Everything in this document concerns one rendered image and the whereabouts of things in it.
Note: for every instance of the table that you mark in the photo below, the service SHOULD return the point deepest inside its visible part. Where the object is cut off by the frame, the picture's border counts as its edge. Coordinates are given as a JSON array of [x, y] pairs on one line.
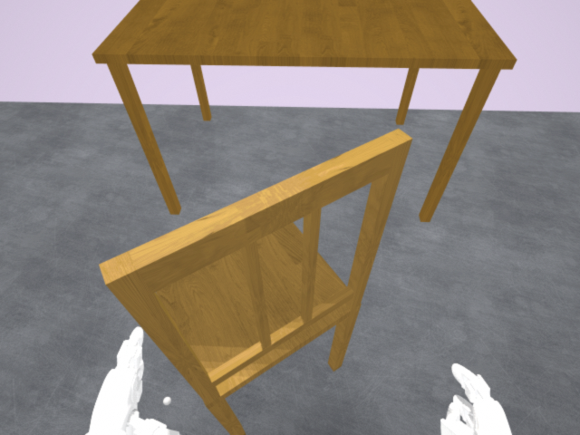
[[414, 34]]

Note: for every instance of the chair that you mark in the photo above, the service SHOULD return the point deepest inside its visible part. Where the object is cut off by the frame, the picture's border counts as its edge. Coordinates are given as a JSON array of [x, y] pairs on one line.
[[230, 295]]

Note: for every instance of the robot right hand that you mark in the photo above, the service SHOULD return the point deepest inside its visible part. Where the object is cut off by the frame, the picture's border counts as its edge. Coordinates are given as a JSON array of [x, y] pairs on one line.
[[484, 417]]

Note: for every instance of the robot left hand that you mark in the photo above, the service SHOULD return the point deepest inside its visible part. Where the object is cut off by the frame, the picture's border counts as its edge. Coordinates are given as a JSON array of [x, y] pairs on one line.
[[121, 391]]

